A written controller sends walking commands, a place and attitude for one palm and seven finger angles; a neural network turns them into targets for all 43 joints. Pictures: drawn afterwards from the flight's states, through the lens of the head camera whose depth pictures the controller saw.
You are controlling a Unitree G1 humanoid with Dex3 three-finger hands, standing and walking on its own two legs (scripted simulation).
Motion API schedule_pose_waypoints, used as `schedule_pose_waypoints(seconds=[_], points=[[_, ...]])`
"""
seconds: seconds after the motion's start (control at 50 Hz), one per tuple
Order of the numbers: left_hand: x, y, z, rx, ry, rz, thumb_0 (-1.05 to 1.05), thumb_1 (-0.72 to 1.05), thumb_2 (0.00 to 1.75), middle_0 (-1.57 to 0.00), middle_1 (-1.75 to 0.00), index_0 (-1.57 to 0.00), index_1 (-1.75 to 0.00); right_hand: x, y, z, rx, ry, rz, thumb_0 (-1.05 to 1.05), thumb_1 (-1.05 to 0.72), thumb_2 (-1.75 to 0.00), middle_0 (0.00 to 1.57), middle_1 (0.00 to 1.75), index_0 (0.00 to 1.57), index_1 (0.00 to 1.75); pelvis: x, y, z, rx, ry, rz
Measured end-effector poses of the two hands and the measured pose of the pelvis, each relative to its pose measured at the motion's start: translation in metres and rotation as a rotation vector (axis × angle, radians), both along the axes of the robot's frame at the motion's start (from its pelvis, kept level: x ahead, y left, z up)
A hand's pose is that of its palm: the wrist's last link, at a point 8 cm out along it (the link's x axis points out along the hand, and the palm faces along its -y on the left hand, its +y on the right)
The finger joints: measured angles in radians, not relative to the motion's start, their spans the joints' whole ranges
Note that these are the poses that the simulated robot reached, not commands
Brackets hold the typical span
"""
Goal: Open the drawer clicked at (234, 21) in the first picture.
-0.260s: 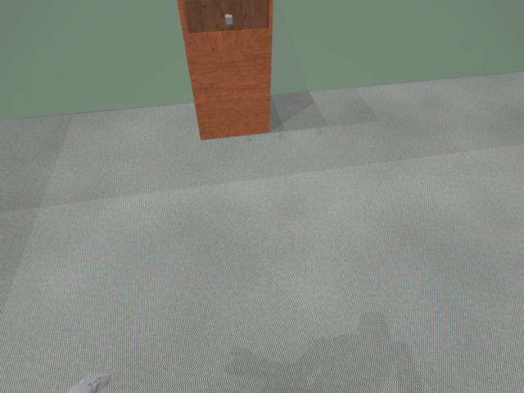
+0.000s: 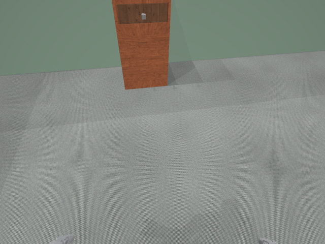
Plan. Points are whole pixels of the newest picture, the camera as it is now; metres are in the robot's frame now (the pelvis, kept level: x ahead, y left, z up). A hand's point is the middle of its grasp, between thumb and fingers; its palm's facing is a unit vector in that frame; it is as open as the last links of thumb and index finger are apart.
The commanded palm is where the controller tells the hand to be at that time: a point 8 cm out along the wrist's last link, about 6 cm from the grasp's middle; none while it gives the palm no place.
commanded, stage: stand and wait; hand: left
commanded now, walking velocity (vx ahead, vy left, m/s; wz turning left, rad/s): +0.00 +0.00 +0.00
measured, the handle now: (143, 15) +1.64 +0.25 -0.07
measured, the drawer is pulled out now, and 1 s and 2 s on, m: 0.00 0.00 0.00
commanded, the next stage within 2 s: look at it before walking up in 0.56 s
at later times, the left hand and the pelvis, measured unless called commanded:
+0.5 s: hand out of the picture +0.06 +0.24 -0.15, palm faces -0.02 -0.94 -0.34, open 7.4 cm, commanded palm none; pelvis -0.02 -0.01 +0.01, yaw +0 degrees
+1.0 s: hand out of the picture +0.05 +0.24 -0.15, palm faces -0.03 -0.95 -0.32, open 7.4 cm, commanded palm none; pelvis -0.02 +0.00 +0.01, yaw +0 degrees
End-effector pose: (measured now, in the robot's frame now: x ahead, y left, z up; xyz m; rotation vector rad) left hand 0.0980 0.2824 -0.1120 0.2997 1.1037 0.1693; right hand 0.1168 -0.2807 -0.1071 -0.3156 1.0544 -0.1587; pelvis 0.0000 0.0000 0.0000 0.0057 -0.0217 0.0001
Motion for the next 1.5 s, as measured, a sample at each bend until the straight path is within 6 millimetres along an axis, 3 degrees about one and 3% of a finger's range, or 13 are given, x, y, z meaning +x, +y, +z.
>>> schedule_pose_waypoints(seconds=[0.3,0.56,0.94,1.32,1.5], points=[[-0.040,0.006,-0.002,0.018,0.093,0.036,0.01,0.91,0.90,-0.21,-0.30,-0.21,-0.30,-0.043,-0.015,-0.005,-0.017,0.107,-0.043,0.01,-0.90,-0.90,0.20,0.30,0.20,0.30,-0.010,-0.004,0.004,-0.002,-0.015,-0.001],[-0.048,0.005,0.000,0.019,0.101,0.027,0.01,0.91,0.90,-0.21,-0.30,-0.21,-0.30,-0.070,-0.017,-0.008,-0.007,0.152,-0.062,0.01,-0.90,-0.90,0.20,0.30,0.20,0.30,-0.020,-0.006,0.006,-0.002,-0.016,-0.004],[-0.050,0.002,-0.003,0.006,0.105,0.017,0.01,0.91,0.90,-0.21,-0.30,-0.21,-0.30,-0.076,-0.016,-0.006,-0.009,0.163,-0.067,0.01,-0.90,-0.90,0.20,0.30,0.20,0.30,-0.024,-0.005,0.007,-0.003,-0.010,-0.007],[-0.047,0.006,-0.002,0.015,0.121,0.026,0.01,0.91,0.90,-0.21,-0.30,-0.21,-0.30,-0.061,-0.013,-0.006,-0.007,0.152,-0.060,0.01,-0.90,-0.90,0.20,0.30,0.20,0.30,-0.016,-0.003,0.007,-0.003,-0.006,-0.009],[-0.060,-0.020,-0.024,-0.060,0.209,0.038,0.01,0.91,0.90,-0.20,-0.30,-0.20,-0.30,-0.073,0.013,-0.027,0.066,0.209,-0.100,0.01,-0.90,-0.90,0.20,0.30,0.20,0.30,0.014,-0.003,-0.002,-0.006,0.009,-0.043]])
